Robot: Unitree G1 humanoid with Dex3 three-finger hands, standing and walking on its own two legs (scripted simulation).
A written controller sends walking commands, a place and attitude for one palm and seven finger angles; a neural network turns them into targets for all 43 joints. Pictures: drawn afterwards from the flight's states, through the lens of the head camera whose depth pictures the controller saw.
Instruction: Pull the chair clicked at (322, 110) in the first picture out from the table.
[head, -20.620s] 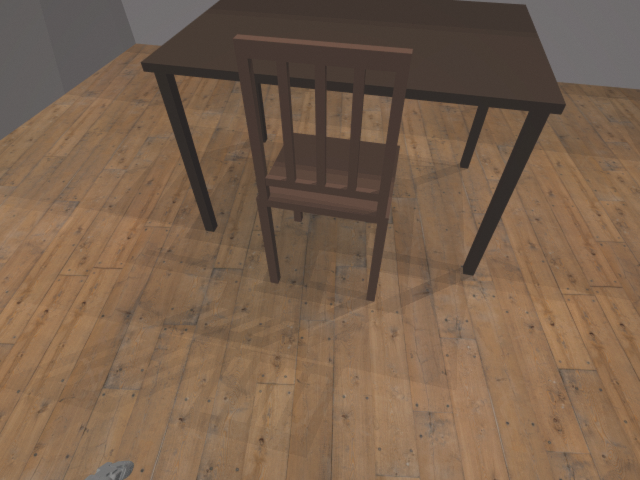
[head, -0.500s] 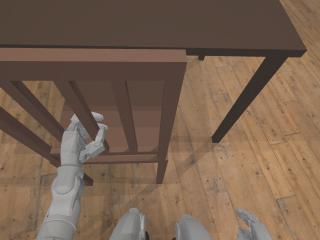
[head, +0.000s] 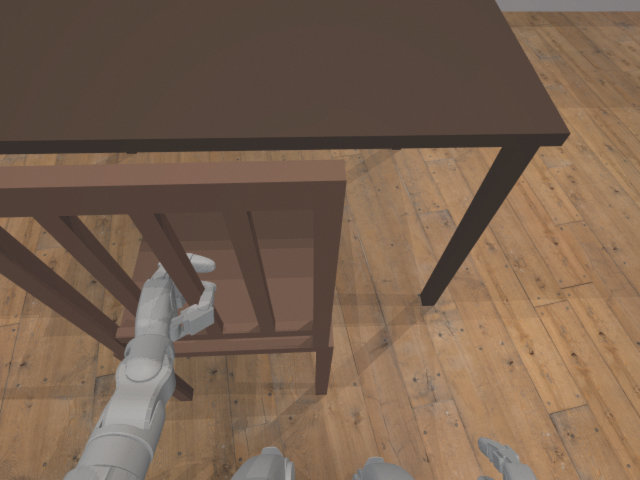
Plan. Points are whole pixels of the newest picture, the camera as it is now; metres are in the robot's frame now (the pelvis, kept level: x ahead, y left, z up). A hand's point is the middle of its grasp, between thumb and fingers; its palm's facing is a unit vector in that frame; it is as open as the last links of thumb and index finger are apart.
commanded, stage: step backward, pulling the chair out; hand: left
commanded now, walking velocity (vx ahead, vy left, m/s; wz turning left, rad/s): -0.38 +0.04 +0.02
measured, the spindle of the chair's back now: (188, 283) +0.37 +0.18 -0.01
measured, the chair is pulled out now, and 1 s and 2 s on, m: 0.05 0.20 0.32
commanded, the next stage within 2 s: none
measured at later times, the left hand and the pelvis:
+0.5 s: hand (215, 347) +0.28 +0.13 -0.02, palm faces +0.01 -0.99 -0.16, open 5.5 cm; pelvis -0.04 +0.00 +0.05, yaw -3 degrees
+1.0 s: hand (228, 418) +0.20 +0.11 -0.02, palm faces -0.05 -0.99 -0.14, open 5.6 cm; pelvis -0.13 +0.02 +0.05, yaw +4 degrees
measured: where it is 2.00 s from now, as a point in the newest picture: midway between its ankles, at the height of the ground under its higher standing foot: outside the picture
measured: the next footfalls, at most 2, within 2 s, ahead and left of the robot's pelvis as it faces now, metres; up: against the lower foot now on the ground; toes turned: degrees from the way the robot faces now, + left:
left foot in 0.98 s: -0.17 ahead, +0.18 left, +0.00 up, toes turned +1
right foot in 1.66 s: -0.17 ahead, -0.11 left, +0.00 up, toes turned -4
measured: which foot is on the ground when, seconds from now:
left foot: down 0.00-0.64, up 0.66-0.96, down 0.98-1.00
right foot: down 0.00-1.00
